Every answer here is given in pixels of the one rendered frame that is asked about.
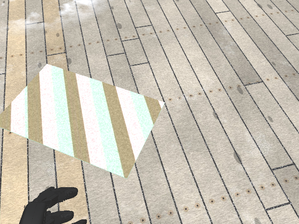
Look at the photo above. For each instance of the robot left hand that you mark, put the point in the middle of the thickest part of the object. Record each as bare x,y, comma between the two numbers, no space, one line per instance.
35,212

